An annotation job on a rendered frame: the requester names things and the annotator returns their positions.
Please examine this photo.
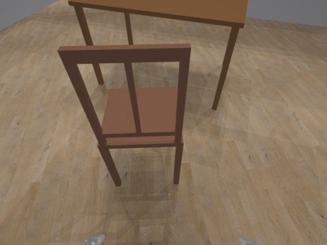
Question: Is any chair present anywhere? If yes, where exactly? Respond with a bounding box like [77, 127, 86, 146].
[57, 43, 191, 186]

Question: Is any table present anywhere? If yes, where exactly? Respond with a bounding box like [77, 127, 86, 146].
[68, 0, 248, 110]

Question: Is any robot left hand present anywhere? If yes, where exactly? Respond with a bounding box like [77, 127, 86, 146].
[81, 234, 105, 245]

